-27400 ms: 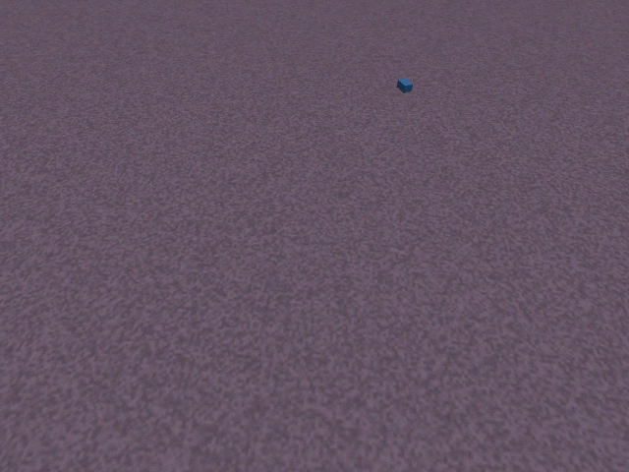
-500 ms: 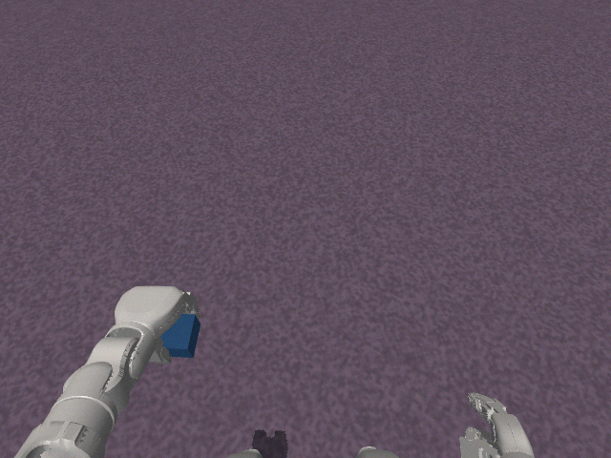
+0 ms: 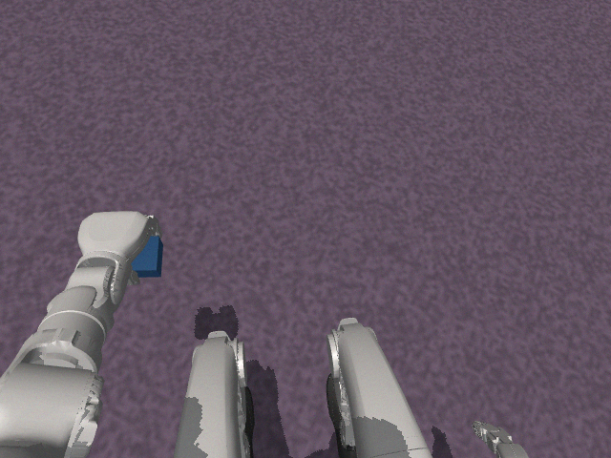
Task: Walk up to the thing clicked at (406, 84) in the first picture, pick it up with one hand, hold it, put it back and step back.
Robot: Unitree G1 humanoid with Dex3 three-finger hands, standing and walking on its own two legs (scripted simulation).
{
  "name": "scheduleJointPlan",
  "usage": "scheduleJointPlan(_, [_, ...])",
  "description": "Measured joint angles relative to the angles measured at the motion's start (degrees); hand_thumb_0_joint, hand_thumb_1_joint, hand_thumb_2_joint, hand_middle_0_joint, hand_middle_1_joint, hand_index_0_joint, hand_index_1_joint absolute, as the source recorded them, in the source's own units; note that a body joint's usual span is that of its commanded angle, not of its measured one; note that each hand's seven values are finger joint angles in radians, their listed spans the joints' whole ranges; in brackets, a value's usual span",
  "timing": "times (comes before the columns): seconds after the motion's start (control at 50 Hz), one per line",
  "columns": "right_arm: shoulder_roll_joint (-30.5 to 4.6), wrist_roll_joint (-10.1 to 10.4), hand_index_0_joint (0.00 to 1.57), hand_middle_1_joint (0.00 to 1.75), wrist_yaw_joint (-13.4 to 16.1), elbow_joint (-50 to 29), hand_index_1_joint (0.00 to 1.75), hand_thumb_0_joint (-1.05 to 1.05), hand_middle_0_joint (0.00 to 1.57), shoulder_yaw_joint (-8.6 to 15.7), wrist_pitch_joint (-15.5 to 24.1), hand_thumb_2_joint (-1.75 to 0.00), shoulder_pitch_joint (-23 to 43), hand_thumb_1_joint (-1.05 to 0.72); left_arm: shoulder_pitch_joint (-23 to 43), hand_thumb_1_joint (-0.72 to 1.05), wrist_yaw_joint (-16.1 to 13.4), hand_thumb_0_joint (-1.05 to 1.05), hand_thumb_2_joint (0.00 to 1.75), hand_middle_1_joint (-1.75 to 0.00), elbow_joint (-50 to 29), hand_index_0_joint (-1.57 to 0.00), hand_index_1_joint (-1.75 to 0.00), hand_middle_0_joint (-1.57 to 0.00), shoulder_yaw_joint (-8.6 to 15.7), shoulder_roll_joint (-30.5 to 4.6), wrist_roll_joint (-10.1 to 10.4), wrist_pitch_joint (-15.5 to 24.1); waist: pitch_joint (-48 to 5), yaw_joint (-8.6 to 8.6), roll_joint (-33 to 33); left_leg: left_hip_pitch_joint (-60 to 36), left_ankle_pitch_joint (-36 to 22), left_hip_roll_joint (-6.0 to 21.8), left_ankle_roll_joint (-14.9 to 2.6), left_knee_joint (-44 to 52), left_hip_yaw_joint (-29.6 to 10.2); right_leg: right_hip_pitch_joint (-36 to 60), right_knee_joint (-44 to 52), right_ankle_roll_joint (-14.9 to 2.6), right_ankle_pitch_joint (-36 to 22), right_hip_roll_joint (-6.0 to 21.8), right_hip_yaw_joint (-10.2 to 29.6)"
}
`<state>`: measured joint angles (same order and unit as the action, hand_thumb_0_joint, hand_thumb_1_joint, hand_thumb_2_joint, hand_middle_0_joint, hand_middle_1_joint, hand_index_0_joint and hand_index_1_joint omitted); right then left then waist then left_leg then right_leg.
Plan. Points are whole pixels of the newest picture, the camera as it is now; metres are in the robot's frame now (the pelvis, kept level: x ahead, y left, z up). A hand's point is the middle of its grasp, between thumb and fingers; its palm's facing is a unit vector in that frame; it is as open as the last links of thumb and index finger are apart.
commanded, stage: crouch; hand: left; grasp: from above
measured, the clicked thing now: (132, 257) +0.42 +0.23 -0.15
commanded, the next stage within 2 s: lower in 1.18 s
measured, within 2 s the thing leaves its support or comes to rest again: neither
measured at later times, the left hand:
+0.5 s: hand (154, 276) +0.42 +0.24 -0.29, palm faces -0.46 +0.01 -0.89, open 8.2 cm
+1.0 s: hand (164, 281) +0.43 +0.24 -0.36, palm faces -0.47 +0.00 -0.88, open 8.2 cm
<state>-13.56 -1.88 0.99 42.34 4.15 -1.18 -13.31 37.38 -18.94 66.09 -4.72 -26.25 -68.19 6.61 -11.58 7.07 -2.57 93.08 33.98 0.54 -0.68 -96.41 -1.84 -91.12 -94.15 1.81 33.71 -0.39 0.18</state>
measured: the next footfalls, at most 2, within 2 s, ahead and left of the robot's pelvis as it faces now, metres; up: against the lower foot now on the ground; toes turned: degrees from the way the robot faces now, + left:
none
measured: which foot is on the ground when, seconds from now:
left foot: down 0.00-1.00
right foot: down 0.00-1.00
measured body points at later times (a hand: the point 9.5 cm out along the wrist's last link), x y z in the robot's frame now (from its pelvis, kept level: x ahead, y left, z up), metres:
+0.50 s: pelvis -0.01 -0.01 -0.13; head +0.21 +0.04 +0.26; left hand +0.44 +0.24 -0.24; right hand +0.08 -0.28 -0.25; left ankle +0.08 +0.11 -0.52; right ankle +0.08 -0.14 -0.52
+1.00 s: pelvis -0.01 -0.01 -0.19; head +0.21 +0.04 +0.19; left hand +0.45 +0.24 -0.31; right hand +0.04 -0.28 -0.31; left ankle +0.08 +0.11 -0.52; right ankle +0.08 -0.14 -0.52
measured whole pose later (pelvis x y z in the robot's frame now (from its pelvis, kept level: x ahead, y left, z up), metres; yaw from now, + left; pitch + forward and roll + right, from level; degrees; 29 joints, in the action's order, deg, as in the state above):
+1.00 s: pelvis -0.01 -0.01 -0.19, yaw -3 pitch +35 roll -6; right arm -14.0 -7.3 -6.9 44.6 0.1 2.7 -8.3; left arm 49.9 -23.7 80.3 2.4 -36.5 -74.0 14.5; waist -6.1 10.8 0.3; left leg 128.9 39.2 -0.1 0.6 -133.2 -6.1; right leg -125.6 -129.5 1.9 38.9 -1.5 -2.7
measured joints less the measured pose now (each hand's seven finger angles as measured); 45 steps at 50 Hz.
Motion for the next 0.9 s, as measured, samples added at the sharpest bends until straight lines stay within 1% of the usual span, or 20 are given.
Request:
scheduleJointPlan(0.06, [0.5, -0.3, 0.2, 0.3, -0.5, 0.3, 0.3, 0.01, 0.2, -0.7, 0.9, -0.9, 0.3, -0.9, 1.9, 0.26, 0.6, -0.02, 0.25, -0.25, 1.9, -0.92, -0.23, -0.89, 0.5, -0.9, 0.0, 0.9, -0.1, 0.55, -0.1, 5.0, 0.7, -0.1, -0.14, -4.1, -0.3, -4.7, -3.9, 0.13, 0.7, 0.0, -0.2])
scheduleJointPlan(0.1, [0.7, -0.6, 0.21, 0.3, -1.1, 0.5, 0.3, 0.01, 0.2, -1.2, 1.6, -0.9, 0.6, -0.9, 2.8, 0.26, 0.6, -0.02, 0.24, -0.25, 2.7, -0.92, -0.23, -0.89, 0.9, -1.6, -0.3, 1.7, -0.1, 0.96, -0.1, 8.3, 1.1, -0.3, -0.16, -6.8, -0.6, -7.8, -6.5, 0.18, 1.3, 0.1, -0.4])
scheduleJointPlan(0.14, [0.7, -0.8, 0.21, 0.3, -1.7, 0.5, 0.3, 0.01, 0.2, -1.6, 2.1, -0.89, 1.0, -0.89, 3.4, 0.26, 0.5, -0.02, 0.23, -0.25, 3.0, -0.92, -0.22, -0.89, 1.5, -2.2, -1.2, 2.7, -0.3, 1.34, 0.0, 11.5, 1.6, -0.5, -0.08, -9.5, -0.9, -10.8, -9.0, 0.12, 1.8, 0.2, -0.7])
scheduleJointPlan(0.2, [0.6, -1.4, 0.21, 0.3, -2.6, 0.7, 0.3, 0.0, 0.2, -2.0, 2.8, -0.89, 1.8, -0.89, 4.2, 0.27, -0.2, -0.02, 0.23, -0.24, 3.3, -0.92, -0.22, -0.9, 2.2, -3.1, -2.4, 3.9, -0.4, 1.69, 0.2, 15.8, 2.3, -0.7, 0.08, -13.2, -1.5, -14.7, -12.6, 0.08, 2.7, 0.3, -1.2])
scheduleJointPlan(0.24, [0.5, -1.8, 0.21, 0.3, -3.1, 0.8, 0.3, 0.0, 0.2, -2.2, 3.1, -0.89, 2.3, -0.89, 4.5, 0.26, -0.9, -0.02, 0.23, -0.24, 3.2, -0.93, -0.21, -0.9, 3.1, -3.6, -3.3, 4.5, -0.4, 1.78, 0.3, 18.3, 2.7, -0.8, 0.19, -15.4, -1.8, -17.1, -14.7, 0.11, 3.2, 0.3, -1.4])
scheduleJointPlan(0.32, [0.2, -2.6, 0.21, 0.3, -4.2, 0.7, 0.3, 0.0, 0.2, -2.1, 3.7, -0.89, 3.6, -0.89, 5.8, 0.26, -2.2, -0.02, 0.23, -0.24, 4.3, -0.93, -0.21, -0.9, 3.7, -4.5, -3.8, 4.5, 0.2, 1.74, 0.8, 21.9, 3.6, -0.9, 0.38, -19.3, -2.3, -20.6, -18.5, 0.23, 4.1, 0.2, -1.8])
scheduleJointPlan(0.38, [0.0, -3.1, 0.21, 0.3, -4.8, 0.5, 0.3, 0.0, 0.2, -2.1, 4.0, -0.89, 4.6, -0.89, 6.7, 0.26, -2.7, -0.02, 0.23, -0.24, 4.9, -0.93, -0.21, -0.9, 4.4, -5.1, -3.8, 4.4, 1.1, 1.73, 1.1, 23.9, 4.0, -0.8, 0.54, -21.6, -2.6, -22.5, -20.7, 0.23, 4.5, 0.1, -2.0])
scheduleJointPlan(0.5, [-0.1, -3.6, 0.21, 0.3, -5.7, 0.2, 0.3, 0.0, 0.2, -2.1, 4.1, -0.9, 5.8, -0.9, 8.1, 0.26, -2.7, -0.02, 0.23, -0.24, 6.3, -0.93, -0.21, -0.9, 4.8, -6.2, -3.7, 4.8, 2.2, 1.79, 1.9, 26.8, 4.7, -0.6, 0.86, -25.3, -3.2, -25.5, -24.3, 0.03, 5.1, -0.3, -2.4])
scheduleJointPlan(0.76, [-0.6, -4.7, 0.2, 0.3, -7.2, 0.8, 0.3, 0.0, 0.2, -2.9, 3.8, -0.9, 5.5, -0.9, 10.5, 0.26, -3.3, -0.02, 0.24, -0.25, 10.2, -0.92, -0.22, -0.89, 6.3, -8.8, -4.8, 6.8, 4.2, 2.92, 2.6, 31.9, 5.4, -0.5, 1.18, -32.1, -3.9, -30.7, -30.8, -0.03, 5.4, -0.9, -2.8])
scheduleJointPlan(0.9, [-0.6, -5.2, 0.2, 0.3, -7.6, 1.7, 0.3, 0.0, 0.2, -3.5, 3.7, -0.89, 5.1, -0.9, 11.7, 0.27, -4.3, -0.02, 0.23, -0.25, 12.6, -0.91, -0.23, -0.89, 7.0, -9.8, -5.4, 7.5, 5.1, 3.38, 2.8, 34.3, 5.3, -0.5, 1.16, -35.1, -4.1, -33.1, -33.7, 0.13, 5.2, -1.1, -2.9])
